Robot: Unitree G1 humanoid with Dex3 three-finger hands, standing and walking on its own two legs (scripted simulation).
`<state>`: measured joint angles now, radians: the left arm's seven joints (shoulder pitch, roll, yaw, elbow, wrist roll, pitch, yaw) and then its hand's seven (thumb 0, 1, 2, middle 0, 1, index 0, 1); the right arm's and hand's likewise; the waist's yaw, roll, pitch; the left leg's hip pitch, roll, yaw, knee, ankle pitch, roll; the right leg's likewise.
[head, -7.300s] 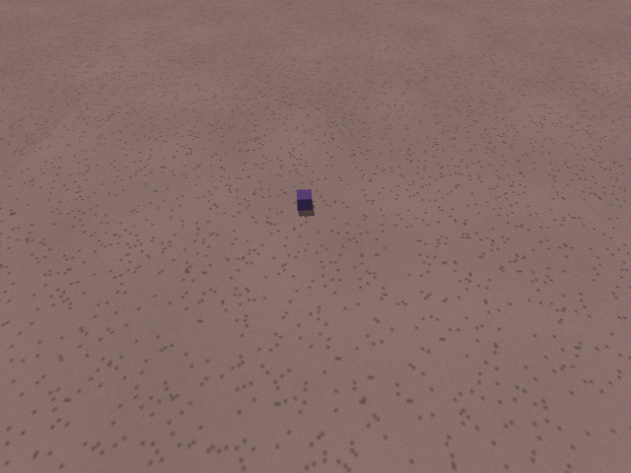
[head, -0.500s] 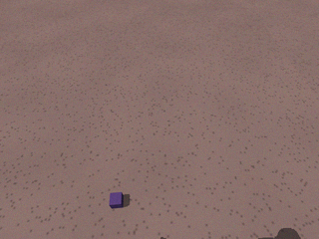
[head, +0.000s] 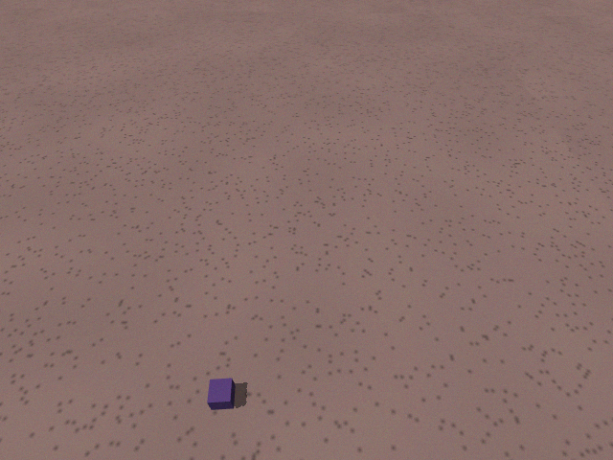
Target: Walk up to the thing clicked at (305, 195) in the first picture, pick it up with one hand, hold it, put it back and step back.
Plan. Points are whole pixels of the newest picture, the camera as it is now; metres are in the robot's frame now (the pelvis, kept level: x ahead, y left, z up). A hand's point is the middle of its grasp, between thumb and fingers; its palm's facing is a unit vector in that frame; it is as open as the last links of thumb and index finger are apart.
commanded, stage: stand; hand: left
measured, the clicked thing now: (221, 394) +0.46 +0.28 -0.75
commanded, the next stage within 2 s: none
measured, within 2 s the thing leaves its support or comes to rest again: neither
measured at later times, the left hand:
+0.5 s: hand out of the picture +0.07 +0.25 -0.15, palm faces -0.04 -0.94 -0.34, open 7.4 cm
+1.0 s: hand out of the picture +0.08 +0.25 -0.16, palm faces -0.04 -0.94 -0.34, open 7.4 cm
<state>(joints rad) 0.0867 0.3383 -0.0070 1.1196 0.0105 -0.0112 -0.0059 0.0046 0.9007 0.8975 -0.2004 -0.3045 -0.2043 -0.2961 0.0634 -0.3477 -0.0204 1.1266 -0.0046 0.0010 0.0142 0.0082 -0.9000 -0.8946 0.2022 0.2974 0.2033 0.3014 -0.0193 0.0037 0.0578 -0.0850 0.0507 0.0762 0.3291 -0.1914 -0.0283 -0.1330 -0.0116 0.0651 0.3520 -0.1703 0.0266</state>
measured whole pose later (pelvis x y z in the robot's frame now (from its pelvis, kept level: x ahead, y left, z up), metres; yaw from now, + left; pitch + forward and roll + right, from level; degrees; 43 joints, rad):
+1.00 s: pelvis +0.00 +0.00 +0.00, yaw +1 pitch -2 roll +0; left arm 0.12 0.35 -0.01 1.12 0.01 -0.01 -0.01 0.00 0.90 0.90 -0.20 -0.30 -0.20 -0.30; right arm 0.10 -0.35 -0.01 1.14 -0.01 0.00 0.01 0.01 -0.90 -0.89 0.20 0.30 0.20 0.30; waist -0.01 0.00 0.05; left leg -0.10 0.04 0.06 0.32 -0.19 -0.02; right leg -0.13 -0.02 0.05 0.33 -0.17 0.03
